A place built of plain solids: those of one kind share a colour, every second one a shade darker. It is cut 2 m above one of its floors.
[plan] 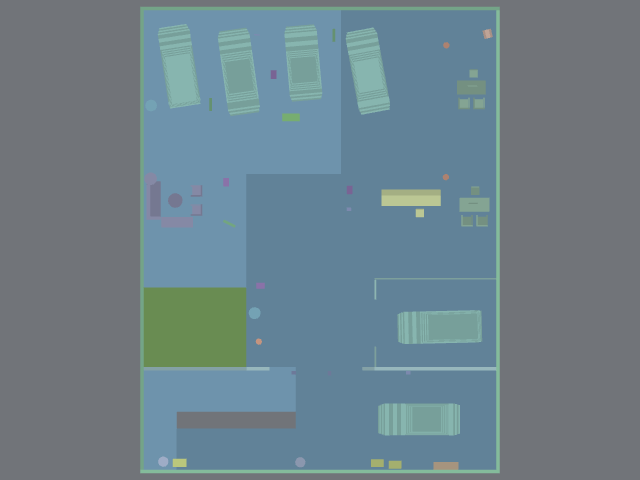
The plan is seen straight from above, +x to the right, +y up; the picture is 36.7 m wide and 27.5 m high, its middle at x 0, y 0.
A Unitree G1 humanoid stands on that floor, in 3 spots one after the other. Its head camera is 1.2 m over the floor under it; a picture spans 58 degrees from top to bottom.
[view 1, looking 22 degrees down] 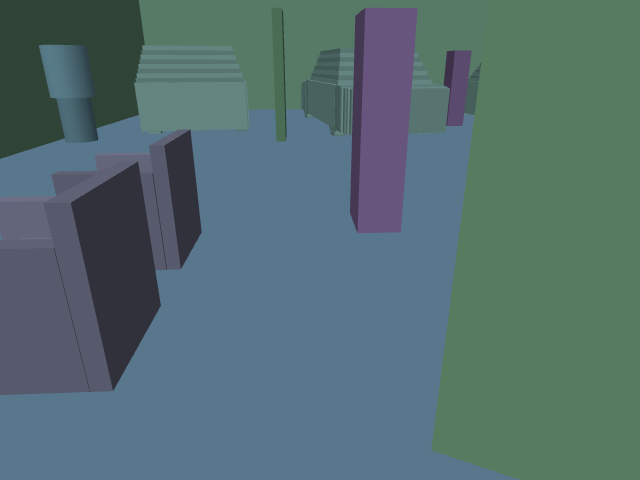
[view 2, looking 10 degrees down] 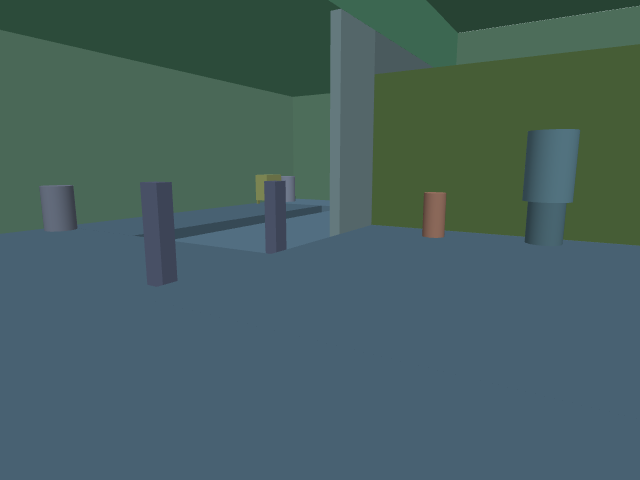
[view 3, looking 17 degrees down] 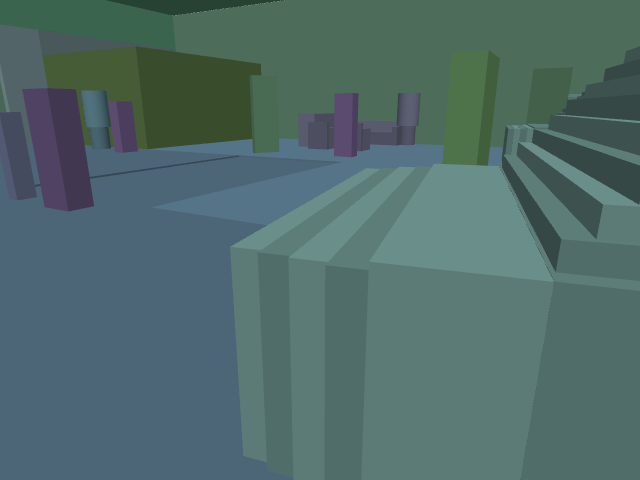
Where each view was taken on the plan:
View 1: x -6.00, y -0.02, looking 87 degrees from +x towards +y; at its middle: floor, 3.20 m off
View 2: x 3.61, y -3.76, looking -149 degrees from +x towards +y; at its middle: floor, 6.91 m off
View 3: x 4.84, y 8.22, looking -151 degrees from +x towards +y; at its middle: car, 1.18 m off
